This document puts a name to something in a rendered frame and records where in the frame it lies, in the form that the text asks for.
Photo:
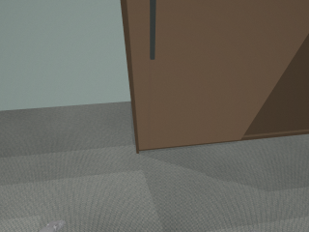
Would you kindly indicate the wardrobe door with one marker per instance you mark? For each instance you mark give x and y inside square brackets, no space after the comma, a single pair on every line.
[215,64]
[287,106]

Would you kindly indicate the left robot hand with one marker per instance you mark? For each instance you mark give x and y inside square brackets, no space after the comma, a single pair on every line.
[53,226]

